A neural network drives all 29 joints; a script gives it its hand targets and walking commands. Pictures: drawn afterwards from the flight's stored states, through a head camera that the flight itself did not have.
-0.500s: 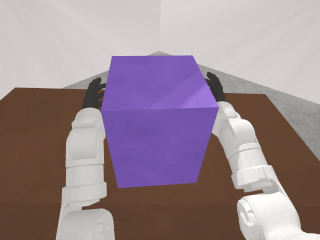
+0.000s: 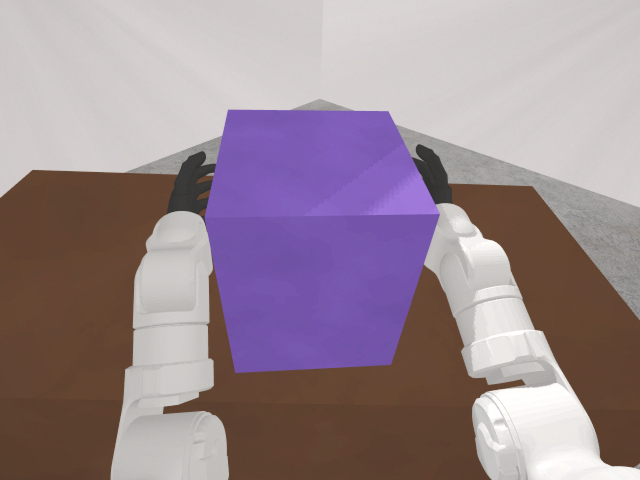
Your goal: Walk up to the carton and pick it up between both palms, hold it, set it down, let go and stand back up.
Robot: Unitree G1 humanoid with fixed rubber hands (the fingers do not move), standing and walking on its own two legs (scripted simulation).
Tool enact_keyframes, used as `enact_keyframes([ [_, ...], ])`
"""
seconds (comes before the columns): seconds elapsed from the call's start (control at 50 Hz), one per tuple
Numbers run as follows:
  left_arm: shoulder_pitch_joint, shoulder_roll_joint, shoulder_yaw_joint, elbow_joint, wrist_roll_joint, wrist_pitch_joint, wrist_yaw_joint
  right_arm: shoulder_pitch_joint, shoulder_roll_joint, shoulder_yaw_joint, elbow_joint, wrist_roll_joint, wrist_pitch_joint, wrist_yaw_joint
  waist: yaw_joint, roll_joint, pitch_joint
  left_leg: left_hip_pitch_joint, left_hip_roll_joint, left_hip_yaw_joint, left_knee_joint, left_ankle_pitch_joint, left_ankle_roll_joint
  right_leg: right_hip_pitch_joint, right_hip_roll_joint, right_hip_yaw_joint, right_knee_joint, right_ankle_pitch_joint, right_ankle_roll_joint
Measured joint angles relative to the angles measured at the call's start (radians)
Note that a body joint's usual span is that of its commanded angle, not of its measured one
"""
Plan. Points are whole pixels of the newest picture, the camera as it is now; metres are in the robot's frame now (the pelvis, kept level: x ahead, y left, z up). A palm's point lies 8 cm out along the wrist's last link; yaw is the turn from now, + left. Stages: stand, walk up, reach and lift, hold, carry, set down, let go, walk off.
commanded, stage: hold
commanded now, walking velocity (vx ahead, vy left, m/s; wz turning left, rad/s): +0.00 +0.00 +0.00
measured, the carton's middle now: (312, 241) +0.36 +0.01 +0.16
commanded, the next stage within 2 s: none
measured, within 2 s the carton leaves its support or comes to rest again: neither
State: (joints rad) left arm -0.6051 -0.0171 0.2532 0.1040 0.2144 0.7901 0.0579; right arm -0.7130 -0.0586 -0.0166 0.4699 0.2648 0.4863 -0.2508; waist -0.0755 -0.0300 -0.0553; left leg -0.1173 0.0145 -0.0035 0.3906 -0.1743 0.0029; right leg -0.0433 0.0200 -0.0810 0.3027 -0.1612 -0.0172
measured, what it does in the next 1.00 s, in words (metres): stands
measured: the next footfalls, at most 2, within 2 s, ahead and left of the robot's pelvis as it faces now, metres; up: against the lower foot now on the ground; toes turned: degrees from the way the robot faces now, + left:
none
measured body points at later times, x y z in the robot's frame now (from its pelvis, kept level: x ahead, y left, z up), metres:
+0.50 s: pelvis +0.01 +0.00 +0.00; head -0.06 +0.02 +0.44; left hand +0.37 +0.15 +0.21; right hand +0.38 -0.14 +0.22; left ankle +0.03 +0.11 -0.75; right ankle +0.01 -0.11 -0.75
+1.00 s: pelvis +0.00 +0.00 +0.00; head -0.06 +0.02 +0.45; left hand +0.37 +0.16 +0.21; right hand +0.37 -0.14 +0.21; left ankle +0.03 +0.11 -0.75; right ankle +0.01 -0.11 -0.75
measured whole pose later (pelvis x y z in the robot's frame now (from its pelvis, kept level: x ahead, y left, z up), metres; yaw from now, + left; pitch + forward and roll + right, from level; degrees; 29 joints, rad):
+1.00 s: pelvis +0.00 +0.00 +0.00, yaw +0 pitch -5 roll -1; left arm -0.62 -0.01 0.25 0.12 0.21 0.79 0.06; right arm -0.72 -0.06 -0.03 0.48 0.25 0.48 -0.25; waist -0.07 -0.03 -0.06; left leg -0.13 0.01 0.00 0.39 -0.17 0.00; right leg -0.06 0.02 -0.08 0.30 -0.16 -0.02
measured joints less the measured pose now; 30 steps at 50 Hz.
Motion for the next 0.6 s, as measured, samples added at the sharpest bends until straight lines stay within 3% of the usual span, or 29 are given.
enact_keyframes([
  [0.6,0.040,-0.012,0.006,-0.062,0.000,0.020,0.000,0.016,-0.010,0.034,-0.038,0.023,0.019,-0.012,-0.009,0.002,0.004,0.030,0.001,-0.004,0.000,-0.013,-0.003,0.034,0.003,-0.002,-0.006,-0.011,0.000],
])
